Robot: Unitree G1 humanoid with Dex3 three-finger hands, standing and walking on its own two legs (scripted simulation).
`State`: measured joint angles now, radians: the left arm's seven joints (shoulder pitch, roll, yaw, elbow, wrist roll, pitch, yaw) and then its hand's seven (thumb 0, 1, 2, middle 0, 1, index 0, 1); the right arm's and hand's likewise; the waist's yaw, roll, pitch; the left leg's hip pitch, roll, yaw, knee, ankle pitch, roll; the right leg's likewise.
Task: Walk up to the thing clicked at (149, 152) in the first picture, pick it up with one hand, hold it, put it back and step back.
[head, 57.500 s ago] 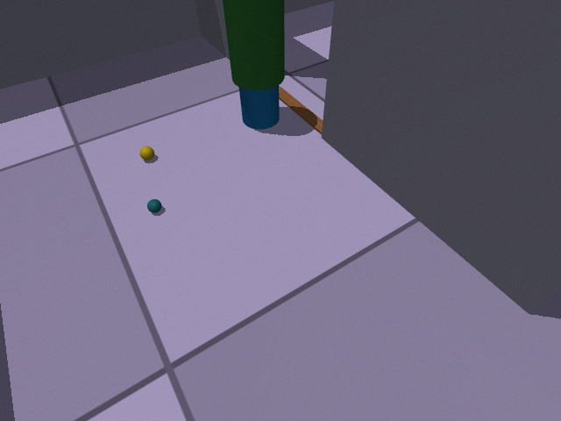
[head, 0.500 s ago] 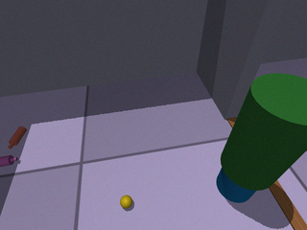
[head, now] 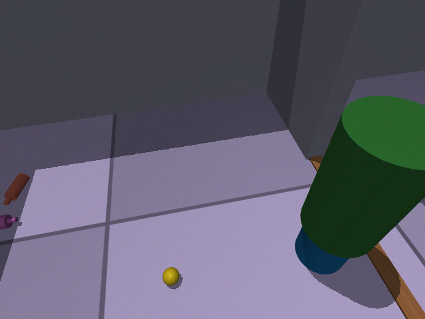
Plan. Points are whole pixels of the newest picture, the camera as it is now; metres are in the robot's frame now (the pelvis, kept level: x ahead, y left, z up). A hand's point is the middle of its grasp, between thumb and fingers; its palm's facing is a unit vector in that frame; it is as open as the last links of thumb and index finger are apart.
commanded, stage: stand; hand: left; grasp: from above
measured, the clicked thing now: (171, 276) +0.45 +0.24 -0.74
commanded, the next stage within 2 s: step back in 1.14 s
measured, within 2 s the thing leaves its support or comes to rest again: neither
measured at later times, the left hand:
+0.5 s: hand out of the picture +0.08 +0.25 -0.16, palm faces +0.01 -0.94 -0.34, open 7.4 cm
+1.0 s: hand out of the picture +0.09 +0.25 -0.15, palm faces +0.00 -0.94 -0.35, open 7.4 cm
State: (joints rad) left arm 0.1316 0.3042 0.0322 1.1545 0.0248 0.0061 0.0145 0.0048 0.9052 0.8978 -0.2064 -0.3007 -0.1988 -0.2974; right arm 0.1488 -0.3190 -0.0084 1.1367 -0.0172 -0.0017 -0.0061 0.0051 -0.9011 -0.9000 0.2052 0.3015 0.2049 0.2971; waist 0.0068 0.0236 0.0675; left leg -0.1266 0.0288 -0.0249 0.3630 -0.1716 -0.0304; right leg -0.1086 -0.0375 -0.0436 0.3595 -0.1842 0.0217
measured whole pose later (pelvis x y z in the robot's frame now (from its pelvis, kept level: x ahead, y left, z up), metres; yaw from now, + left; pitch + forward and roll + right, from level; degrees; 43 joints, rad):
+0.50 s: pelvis +0.01 +0.00 +0.00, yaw +0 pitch -3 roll +0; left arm 0.10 0.32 0.03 1.15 0.02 0.00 0.01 0.00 0.91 0.90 -0.21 -0.30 -0.20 -0.30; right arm 0.11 -0.33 -0.01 1.14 -0.02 -0.01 0.00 0.00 -0.90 -0.90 0.21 0.30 0.21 0.30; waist 0.00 0.02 0.06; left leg -0.11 0.03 -0.02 0.34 -0.18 -0.03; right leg -0.10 -0.04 -0.04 0.34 -0.19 0.02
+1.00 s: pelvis +0.02 +0.00 +0.00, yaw +0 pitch -2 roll +0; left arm 0.11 0.33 0.03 1.14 0.02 0.00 0.01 0.00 0.91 0.90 -0.21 -0.30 -0.20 -0.30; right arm 0.11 -0.34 0.00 1.14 -0.01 -0.01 0.00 0.00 -0.90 -0.90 0.21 0.30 0.21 0.30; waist 0.00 0.02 0.06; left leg -0.11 0.03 -0.02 0.33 -0.18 -0.03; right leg -0.10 -0.04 -0.04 0.34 -0.20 0.02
